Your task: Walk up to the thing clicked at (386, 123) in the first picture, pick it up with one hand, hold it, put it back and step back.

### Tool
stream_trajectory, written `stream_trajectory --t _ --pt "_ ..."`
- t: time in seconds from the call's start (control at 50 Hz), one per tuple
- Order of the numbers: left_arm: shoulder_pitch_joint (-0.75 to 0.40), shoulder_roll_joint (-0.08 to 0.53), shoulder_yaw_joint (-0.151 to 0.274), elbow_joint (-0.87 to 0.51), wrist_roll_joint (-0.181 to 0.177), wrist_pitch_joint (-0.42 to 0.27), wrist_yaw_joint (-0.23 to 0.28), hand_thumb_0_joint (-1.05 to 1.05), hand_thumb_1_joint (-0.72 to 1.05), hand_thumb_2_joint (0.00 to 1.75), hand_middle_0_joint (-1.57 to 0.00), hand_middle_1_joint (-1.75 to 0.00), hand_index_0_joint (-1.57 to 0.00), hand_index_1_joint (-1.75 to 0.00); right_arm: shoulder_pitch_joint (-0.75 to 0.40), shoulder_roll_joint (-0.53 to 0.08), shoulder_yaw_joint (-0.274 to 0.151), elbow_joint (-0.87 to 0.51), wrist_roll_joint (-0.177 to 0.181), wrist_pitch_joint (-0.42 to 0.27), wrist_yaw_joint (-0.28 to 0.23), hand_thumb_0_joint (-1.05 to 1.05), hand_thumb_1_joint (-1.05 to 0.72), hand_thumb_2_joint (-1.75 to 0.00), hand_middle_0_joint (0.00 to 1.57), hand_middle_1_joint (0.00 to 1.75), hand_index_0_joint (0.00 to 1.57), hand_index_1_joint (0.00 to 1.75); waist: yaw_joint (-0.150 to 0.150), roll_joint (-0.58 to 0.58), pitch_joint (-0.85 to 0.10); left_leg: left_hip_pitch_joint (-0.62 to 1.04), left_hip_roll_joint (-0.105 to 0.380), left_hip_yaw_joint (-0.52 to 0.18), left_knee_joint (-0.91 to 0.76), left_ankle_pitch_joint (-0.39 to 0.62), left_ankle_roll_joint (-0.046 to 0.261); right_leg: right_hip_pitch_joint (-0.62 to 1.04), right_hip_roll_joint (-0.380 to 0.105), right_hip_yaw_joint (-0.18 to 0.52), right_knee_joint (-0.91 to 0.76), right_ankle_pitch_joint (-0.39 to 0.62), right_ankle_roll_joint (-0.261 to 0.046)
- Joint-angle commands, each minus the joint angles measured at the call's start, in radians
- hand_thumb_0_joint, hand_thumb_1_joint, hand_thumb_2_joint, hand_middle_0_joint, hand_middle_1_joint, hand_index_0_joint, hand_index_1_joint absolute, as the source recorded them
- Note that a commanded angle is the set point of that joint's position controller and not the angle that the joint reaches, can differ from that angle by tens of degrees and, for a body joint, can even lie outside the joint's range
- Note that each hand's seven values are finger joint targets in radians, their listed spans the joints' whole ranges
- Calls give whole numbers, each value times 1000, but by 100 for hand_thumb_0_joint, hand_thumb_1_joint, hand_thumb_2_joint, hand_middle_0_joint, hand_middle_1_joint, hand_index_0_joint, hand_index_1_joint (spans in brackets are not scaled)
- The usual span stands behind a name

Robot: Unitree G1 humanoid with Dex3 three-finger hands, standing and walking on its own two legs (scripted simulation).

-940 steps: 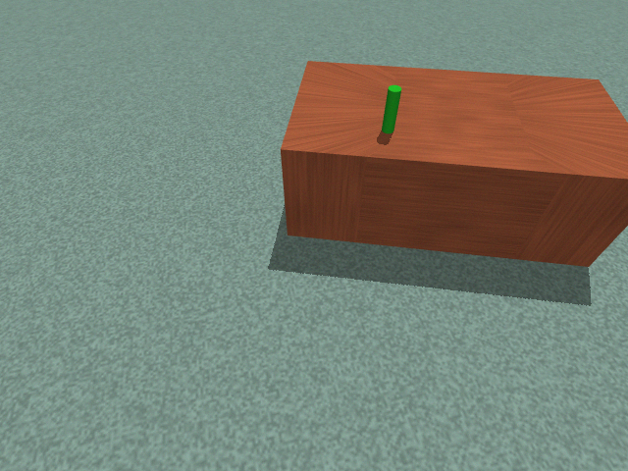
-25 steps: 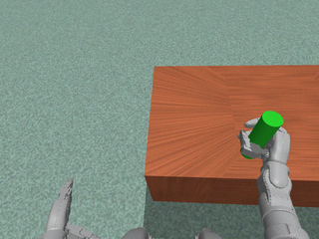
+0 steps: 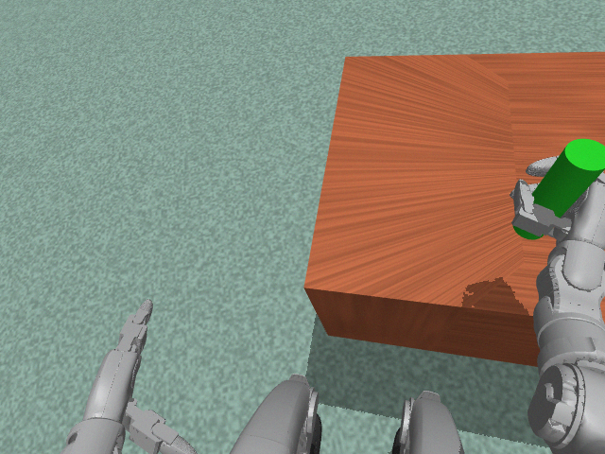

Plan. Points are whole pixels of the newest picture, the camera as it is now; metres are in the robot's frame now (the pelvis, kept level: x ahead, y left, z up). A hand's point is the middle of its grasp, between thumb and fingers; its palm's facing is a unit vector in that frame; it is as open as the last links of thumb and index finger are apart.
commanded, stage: crouch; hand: right
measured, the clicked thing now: (554, 195) +0.46 -0.22 +0.01
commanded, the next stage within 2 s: lower in 0.58 s
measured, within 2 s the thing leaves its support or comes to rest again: rests again in 1.76 s
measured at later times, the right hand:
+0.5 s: hand (530, 193) +0.50 -0.21 -0.04, palm faces +0.30 +0.96 +0.00, open 5.4 cm
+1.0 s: hand (521, 207) +0.50 -0.22 -0.09, palm faces +0.29 +0.96 +0.01, open 5.4 cm
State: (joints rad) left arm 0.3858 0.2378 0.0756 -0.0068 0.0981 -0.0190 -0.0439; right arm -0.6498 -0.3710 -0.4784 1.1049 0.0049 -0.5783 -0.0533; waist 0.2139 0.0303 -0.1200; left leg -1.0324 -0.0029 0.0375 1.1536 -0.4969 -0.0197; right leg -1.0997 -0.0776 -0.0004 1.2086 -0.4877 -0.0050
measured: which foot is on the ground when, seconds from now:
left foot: down 0.00-1.00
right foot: down 0.00-1.00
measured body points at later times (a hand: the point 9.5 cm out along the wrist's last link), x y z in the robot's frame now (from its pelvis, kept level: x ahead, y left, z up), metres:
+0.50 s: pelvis +0.00 +0.00 -0.03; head +0.15 -0.05 +0.39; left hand +0.16 +0.27 +0.01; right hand +0.47 -0.26 -0.04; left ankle +0.03 +0.14 -0.64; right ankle +0.04 -0.11 -0.64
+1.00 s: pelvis -0.01 +0.00 -0.06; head +0.17 -0.06 +0.35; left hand +0.16 +0.27 +0.01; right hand +0.48 -0.27 -0.09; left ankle +0.03 +0.14 -0.64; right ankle +0.04 -0.11 -0.64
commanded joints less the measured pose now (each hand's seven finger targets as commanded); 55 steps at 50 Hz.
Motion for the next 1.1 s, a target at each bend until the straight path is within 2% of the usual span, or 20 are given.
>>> stream_trajectory --t 0.0,0.02,0.06,0.08,0.24,0.3,0.34,0.38,0.44,0.48,0.5,0.64,0.72,0.74,0.78,0.82,0.9,0.98,1.04,1.08 --pt "32 182 115 -234 1 -50 17 0 -53 5 -5 -6 -6 -5 -398 -225 -17 -202 -12 -87 -4 0 -63 -126 137 138 137 138 9 -177 -489 131 -40 5 -102 228 30 342 32 43 -129 206 3" --pt "2 194 126 -280 2 -57 17 0 -52 4 -5 -6 -6 -5 -441 -259 -42 -257 -17 -93 -5 0 -62 -128 138 140 139 140 7 -218 -561 127 -40 8 -89 260 32 399 28 48 -120 261 11" --pt "83 183 124 -173 8 -45 14 0 -52 5 -5 -6 -6 -5 -388 -208 -6 -143 -20 -84 -3 0 -64 -129 139 140 139 140 35 -228 -453 27 -47 22 -77 223 37 378 20 57 -111 265 11" --pt "43 183 113 -248 9 -53 12 0 -52 5 -5 -6 -6 -5 -448 -233 -16 -239 -22 -95 -4 0 -60 -128 138 140 138 140 22 -262 -526 32 -46 20 -65 245 39 424 16 66 -105 313 17" --pt "49 186 108 -279 14 -49 8 0 -53 6 -5 -6 -6 -6 -429 -276 -50 -174 -29 -90 -5 0 -61 -130 138 141 139 141 46 -272 -572 22 -52 28 -26 291 40 396 15 72 -43 380 13" --pt "58 184 112 -248 13 -41 5 0 -53 5 -5 -6 -6 -6 -422 -290 -56 -124 -33 -82 5 0 -66 -131 141 143 141 143 56 -276 -523 2 -50 25 -19 276 39 336 18 66 -30 334 9" --pt "40 190 107 -300 9 -46 4 0 -53 5 -5 -6 -6 -5 -440 -320 -74 -172 -31 -82 9 0 -62 -131 140 143 140 143 48 -265 -577 28 -51 23 -17 280 37 334 18 69 -24 322 5" --pt "53 201 113 -329 9 -44 4 0 -53 5 -5 -6 -6 -6 -447 -302 -66 -157 -31 -79 11 0 -61 -132 140 143 140 143 70 -248 -567 29 -53 27 -18 260 38 308 19 72 -29 282 6" --pt "75 191 110 -312 6 -41 5 0 -53 5 -5 -6 -6 -6 -443 -341 -82 -142 -35 -75 18 0 -63 -131 139 142 140 142 59 -272 -550 18 -54 23 -15 263 36 303 21 66 -18 283 3" --pt "81 185 109 -310 7 -45 4 0 -53 5 -5 -6 -6 -5 -447 -315 -71 -132 -31 -71 26 0 -64 -129 138 140 139 140 76 -264 -537 9 -53 20 -12 269 34 276 21 67 -3 278 1" --pt "62 181 98 -319 7 -47 3 0 -53 5 -5 -6 -6 -5 -442 -323 -81 -136 -30 -69 24 0 -61 -129 137 140 138 140 58 -257 -533 6 -54 20 -4 259 36 252 22 66 -6 263 1" --pt "78 207 129 -351 5 -51 6 0 -54 5 -5 -6 -6 -5 -478 -375 -99 -173 -32 -71 35 0 -63 -129 138 140 138 140 78 -301 -575 -4 -55 16 3 273 34 285 18 70 18 288 1" --pt "79 153 61 -331 7 -53 0 0 -56 7 -5 -5 -4 -5 -464 -334 -79 -134 -30 -69 44 0 -65 -128 137 139 138 139 70 -285 -543 -16 -55 12 21 281 33 220 19 69 36 279 -2" --pt "76 157 70 -346 5 -57 1 0 -55 6 -5 -5 -5 -5 -412 -319 -75 -56 -31 -65 46 0 -64 -128 137 139 138 139 85 -259 -507 -43 -58 18 27 268 34 204 15 73 44 272 -3" --pt "73 219 122 -390 8 -57 5 0 -55 6 -5 -5 -5 -5 -439 -412 -129 -104 -36 -83 38 0 -65 -129 138 140 138 140 93 -278 -551 -43 -57 18 43 266 36 213 15 78 52 274 0" --pt "96 194 97 -386 14 -57 0 0 -56 6 -5 -5 -5 -6 -456 -372 -101 -89 -41 -88 44 0 -66 -130 138 140 139 141 101 -292 -538 -59 -58 14 43 244 36 191 18 73 64 243 -4" --pt "78 234 140 -439 11 -66 1 0 -57 7 -5 -5 -5 -6 -451 -428 -141 -121 -38 -100 44 0 -66 -129 137 140 138 140 106 -303 -596 -65 -59 18 74 247 36 191 16 83 87 255 -3" --pt "113 194 105 -410 13 -68 -5 0 -57 8 -5 -5 -4 -6 -476 -411 -122 -145 -42 -106 53 0 -64 -128 136 138 136 138 106 -362 -595 -119 -61 22 104 260 40 204 13 88 114 305 3" --pt "94 247 160 -455 12 -70 -1 0 -57 8 -5 -5 -4 -6 -454 -446 -135 -140 -52 -103 46 0 -63 -128 135 138 136 138 116 -379 -611 -154 -63 31 116 217 44 226 10 95 113 277 10" --pt "116 227 146 -445 13 -71 -3 0 -57 8 -5 -5 -4 -6 -477 -432 -133 -171 -48 -104 48 0 -62 -129 136 140 137 140 119 -370 -609 -137 -64 25 108 242 37 203 8 92 132 279 1"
